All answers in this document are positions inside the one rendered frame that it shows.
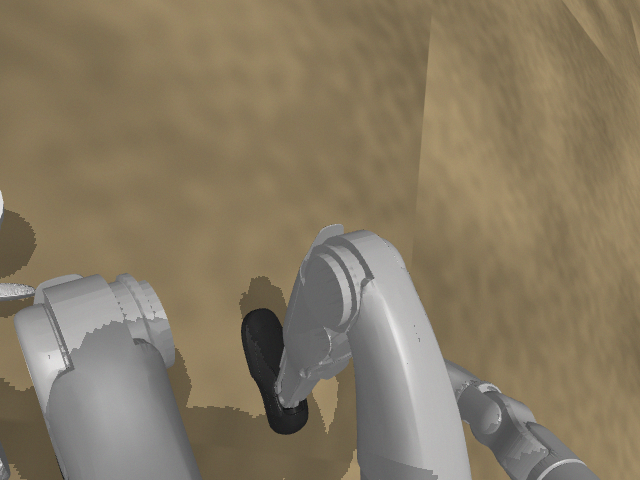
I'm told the right robot arm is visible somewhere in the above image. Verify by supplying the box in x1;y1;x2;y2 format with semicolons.
457;381;601;480

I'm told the left robot hand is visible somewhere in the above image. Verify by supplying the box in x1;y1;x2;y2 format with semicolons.
0;283;36;302

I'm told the cup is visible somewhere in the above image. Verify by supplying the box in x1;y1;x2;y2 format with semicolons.
0;191;4;230

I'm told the right robot hand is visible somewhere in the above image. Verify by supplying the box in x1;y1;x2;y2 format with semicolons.
443;358;481;403

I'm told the right robot foot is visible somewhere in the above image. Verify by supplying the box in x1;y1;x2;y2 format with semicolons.
241;308;308;435

